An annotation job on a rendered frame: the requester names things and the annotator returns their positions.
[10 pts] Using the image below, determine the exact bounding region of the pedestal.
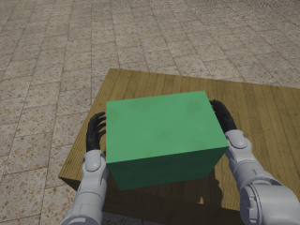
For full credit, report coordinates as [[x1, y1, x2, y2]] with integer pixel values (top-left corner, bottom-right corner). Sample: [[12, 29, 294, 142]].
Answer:
[[58, 67, 300, 225]]

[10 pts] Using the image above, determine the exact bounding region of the robot right hand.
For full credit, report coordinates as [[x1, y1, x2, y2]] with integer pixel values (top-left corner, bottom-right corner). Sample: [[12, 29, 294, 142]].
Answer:
[[209, 99, 237, 134]]

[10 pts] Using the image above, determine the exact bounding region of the right robot forearm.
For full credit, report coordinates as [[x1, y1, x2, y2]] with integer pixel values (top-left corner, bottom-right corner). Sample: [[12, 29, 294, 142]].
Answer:
[[224, 129, 300, 207]]

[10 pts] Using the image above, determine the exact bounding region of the robot right upper arm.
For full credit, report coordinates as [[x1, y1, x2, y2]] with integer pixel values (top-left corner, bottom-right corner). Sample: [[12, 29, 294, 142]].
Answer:
[[239, 184, 300, 225]]

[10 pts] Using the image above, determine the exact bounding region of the carton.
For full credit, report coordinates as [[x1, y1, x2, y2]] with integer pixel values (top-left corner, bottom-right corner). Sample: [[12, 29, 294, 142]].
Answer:
[[106, 90, 230, 190]]

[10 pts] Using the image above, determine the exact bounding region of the left robot forearm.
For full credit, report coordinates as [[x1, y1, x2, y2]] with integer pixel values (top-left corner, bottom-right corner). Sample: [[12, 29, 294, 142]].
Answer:
[[60, 149, 110, 225]]

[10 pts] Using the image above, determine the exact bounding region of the robot left hand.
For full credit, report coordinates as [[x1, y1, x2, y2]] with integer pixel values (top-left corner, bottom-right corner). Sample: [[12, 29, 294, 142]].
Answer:
[[85, 112, 106, 153]]

